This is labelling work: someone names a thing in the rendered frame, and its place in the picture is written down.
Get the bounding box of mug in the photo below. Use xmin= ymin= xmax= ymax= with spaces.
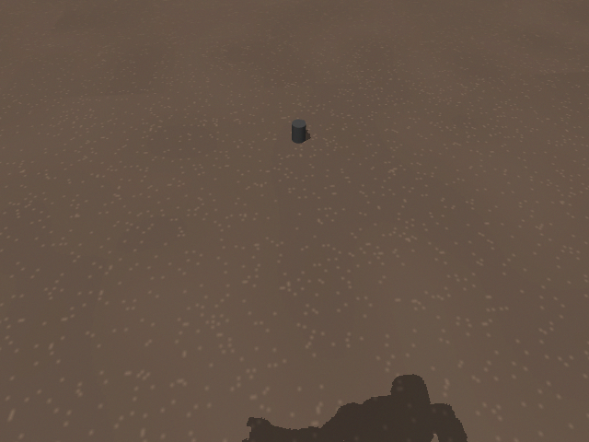
xmin=292 ymin=119 xmax=306 ymax=144

